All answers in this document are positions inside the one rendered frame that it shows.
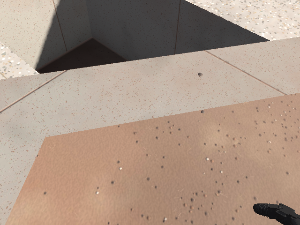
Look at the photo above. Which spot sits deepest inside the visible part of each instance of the robot right hand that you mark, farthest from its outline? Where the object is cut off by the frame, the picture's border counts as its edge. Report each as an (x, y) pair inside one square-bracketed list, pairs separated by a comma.
[(280, 212)]

